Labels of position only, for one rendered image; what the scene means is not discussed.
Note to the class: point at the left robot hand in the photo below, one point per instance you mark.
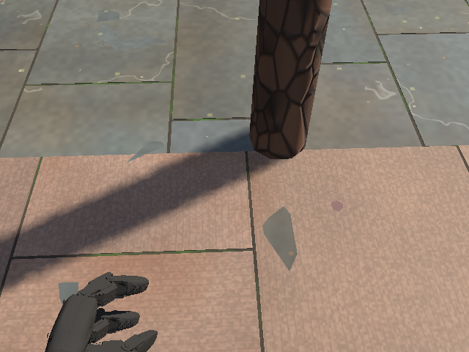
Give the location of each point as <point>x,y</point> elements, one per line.
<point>80,323</point>

